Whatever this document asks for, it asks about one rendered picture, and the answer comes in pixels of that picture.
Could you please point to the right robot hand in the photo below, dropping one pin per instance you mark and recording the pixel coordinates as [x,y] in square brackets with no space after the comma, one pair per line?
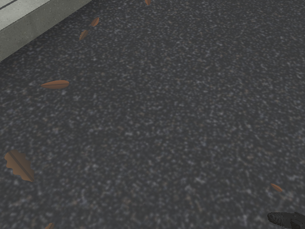
[288,220]

